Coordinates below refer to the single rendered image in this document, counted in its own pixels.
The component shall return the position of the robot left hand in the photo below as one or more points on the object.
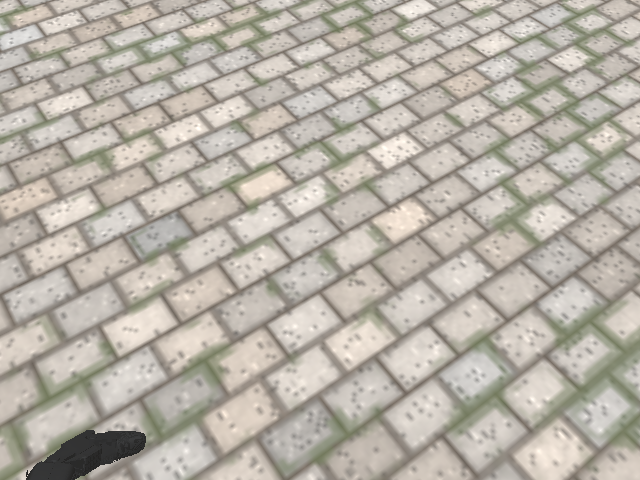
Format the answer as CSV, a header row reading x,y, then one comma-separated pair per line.
x,y
85,452

